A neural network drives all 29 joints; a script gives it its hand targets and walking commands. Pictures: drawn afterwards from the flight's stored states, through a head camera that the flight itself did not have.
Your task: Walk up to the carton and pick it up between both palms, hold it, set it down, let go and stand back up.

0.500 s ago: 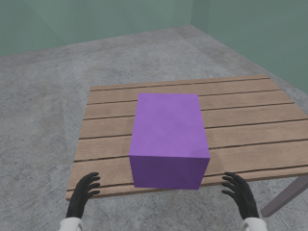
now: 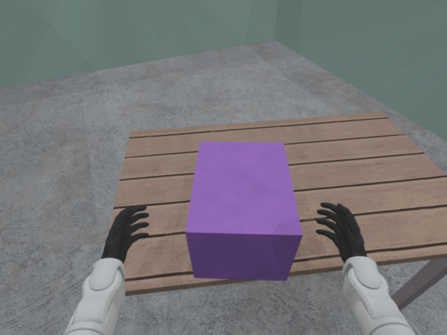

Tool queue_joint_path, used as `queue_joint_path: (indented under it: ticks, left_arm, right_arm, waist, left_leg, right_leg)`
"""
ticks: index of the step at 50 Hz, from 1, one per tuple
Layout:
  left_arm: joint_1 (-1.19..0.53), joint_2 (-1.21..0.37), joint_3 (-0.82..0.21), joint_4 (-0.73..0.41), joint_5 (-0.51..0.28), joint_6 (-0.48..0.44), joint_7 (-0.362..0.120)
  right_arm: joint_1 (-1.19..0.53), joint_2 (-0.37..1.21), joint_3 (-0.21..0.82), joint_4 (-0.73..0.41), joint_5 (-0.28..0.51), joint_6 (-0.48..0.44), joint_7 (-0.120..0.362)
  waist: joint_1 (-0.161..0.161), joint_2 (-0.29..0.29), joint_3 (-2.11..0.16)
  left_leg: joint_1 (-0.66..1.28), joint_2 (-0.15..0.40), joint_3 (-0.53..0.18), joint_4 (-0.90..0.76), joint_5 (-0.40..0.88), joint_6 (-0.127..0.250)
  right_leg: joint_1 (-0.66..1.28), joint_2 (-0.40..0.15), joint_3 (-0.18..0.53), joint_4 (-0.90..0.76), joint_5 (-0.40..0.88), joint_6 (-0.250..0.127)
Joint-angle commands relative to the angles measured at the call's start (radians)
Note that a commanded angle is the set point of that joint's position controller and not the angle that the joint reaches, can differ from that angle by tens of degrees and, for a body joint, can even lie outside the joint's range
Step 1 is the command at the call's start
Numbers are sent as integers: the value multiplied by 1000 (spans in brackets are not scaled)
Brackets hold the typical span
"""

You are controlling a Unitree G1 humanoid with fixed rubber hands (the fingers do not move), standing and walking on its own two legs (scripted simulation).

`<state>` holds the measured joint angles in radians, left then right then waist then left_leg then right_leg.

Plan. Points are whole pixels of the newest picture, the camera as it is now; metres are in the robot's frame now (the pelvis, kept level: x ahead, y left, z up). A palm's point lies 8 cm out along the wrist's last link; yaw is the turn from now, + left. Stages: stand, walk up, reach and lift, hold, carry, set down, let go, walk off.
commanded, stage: reach and lift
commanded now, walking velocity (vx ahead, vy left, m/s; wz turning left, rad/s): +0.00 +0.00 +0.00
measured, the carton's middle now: (240, 207) +0.44 -0.02 -0.04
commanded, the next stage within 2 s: none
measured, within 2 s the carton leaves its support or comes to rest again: neither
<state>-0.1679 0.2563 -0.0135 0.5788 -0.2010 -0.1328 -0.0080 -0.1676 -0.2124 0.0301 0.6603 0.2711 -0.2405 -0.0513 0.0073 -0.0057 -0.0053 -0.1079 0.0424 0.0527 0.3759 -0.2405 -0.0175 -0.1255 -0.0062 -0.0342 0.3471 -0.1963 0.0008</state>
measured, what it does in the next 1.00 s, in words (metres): stands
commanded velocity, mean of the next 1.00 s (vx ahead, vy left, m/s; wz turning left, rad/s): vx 0.00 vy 0.00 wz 0.00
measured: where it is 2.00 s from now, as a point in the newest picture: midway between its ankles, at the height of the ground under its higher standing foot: outside the picture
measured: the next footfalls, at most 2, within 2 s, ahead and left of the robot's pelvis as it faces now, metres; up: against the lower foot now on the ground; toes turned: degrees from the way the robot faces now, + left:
none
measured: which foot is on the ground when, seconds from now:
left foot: down 0.00-1.00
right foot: down 0.00-1.00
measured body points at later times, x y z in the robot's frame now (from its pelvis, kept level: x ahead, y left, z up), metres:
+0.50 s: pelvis -0.01 +0.00 +0.00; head +0.00 +0.01 +0.45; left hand +0.38 +0.21 +0.09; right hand +0.37 -0.22 +0.08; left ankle -0.02 +0.12 -0.75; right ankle -0.01 -0.12 -0.75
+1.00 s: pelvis -0.01 +0.00 +0.00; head +0.02 +0.01 +0.45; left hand +0.45 +0.21 +0.15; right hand +0.44 -0.22 +0.14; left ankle -0.02 +0.12 -0.75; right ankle +0.00 -0.12 -0.75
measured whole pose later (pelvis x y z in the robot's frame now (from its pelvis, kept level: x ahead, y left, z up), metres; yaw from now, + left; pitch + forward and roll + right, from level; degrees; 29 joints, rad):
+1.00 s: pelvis -0.01 +0.00 +0.00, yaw -1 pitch +8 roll -1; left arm -0.90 0.36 0.00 0.92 -0.24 0.20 0.01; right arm -0.90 -0.36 0.07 1.01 0.40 0.10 -0.07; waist 0.00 0.00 -0.10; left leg -0.31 0.06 0.05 0.39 -0.21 -0.02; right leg -0.31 0.01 -0.03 0.31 -0.14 0.00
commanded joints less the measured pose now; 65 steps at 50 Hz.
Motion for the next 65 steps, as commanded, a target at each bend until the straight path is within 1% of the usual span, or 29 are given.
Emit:
queue_joint_path:
  ticks: [1,6,11,20,27,35,46,51,54,57,61,63,65]
  left_arm:
    - [-307,90,46,-150,11,56,2]
    - [-403,93,69,-154,27,130,5]
    - [-498,98,89,-144,36,192,6]
    - [-658,123,112,-97,38,262,2]
    - [-781,154,110,-37,30,290,1]
    - [-929,188,84,48,6,304,8]
    - [-1125,227,37,211,-36,309,21]
    - [-1188,229,9,328,-54,284,24]
    - [-1175,214,-2,428,-50,240,17]
    - [-1146,195,-8,521,-35,161,7]
    - [-1101,165,-7,620,-10,21,-1]
    - [-1108,157,-9,648,-11,-46,0]
    - [-1154,155,-23,652,-31,-103,9]
  right_arm:
    - [-276,-104,-41,-140,1,45,-7]
    - [-361,-120,-51,-141,5,102,-11]
    - [-455,-140,-54,-136,12,144,-18]
    - [-623,-180,-42,-80,36,201,-32]
    - [-757,-209,-28,-9,63,237,-37]
    - [-915,-249,-14,83,96,271,-32]
    - [-1121,-290,12,221,133,311,-21]
    - [-1184,-287,32,311,144,319,-14]
    - [-1174,-270,57,387,148,302,-10]
    - [-1143,-246,79,450,148,256,-8]
    - [-1084,-210,98,516,139,155,-4]
    - [-1073,-200,93,527,131,103,-4]
    - [-1090,-201,75,510,120,58,-3]
  waist:
    - [-6,14,-206]
    - [-1,23,-229]
    - [2,20,-266]
    - [-1,8,-337]
    - [-5,11,-382]
    - [-11,23,-456]
    - [-14,20,-550]
    - [-14,18,-564]
    - [-14,12,-553]
    - [-12,11,-547]
    - [-12,20,-544]
    - [-14,32,-551]
    - [-18,54,-583]
  left_leg:
    - [44,-44,-9,-26,306,-18]
    - [49,-44,-6,-33,304,-16]
    - [51,-45,-1,-30,312,-13]
    - [52,-48,5,-13,344,-10]
    - [43,-49,4,0,361,-12]
    - [37,-47,-4,22,388,-17]
    - [11,-43,-16,48,408,-20]
    - [-13,-39,-21,56,402,-22]
    - [-37,-38,-23,61,411,-21]
    - [-72,-38,-25,69,431,-22]
    - [-109,-36,-33,91,461,-27]
    - [-128,-35,-36,104,459,-33]
    - [-144,-33,-35,118,433,-45]
  right_leg:
    - [60,30,43,-47,178,-17]
    - [49,34,37,-53,168,-12]
    - [46,40,31,-50,180,-4]
    - [50,51,25,-42,235,9]
    - [40,55,22,-40,272,15]
    - [4,59,17,-35,310,16]
    - [-46,58,9,-22,358,18]
    - [-70,55,9,-14,362,17]
    - [-72,49,14,-10,367,18]
    - [-67,41,18,0,374,16]
    - [-100,33,17,17,359,8]
    - [-146,29,12,25,328,3]
    - [-213,27,1,36,280,0]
